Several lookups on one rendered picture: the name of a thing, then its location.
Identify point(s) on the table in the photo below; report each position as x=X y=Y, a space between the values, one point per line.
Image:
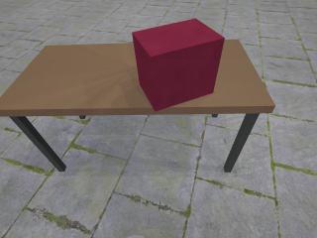
x=103 y=80

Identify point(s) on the carton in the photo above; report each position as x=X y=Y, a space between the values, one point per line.
x=177 y=62

